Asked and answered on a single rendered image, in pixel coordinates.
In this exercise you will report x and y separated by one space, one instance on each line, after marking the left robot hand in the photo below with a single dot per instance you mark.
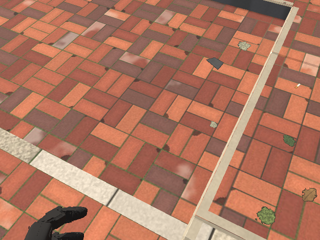
53 219

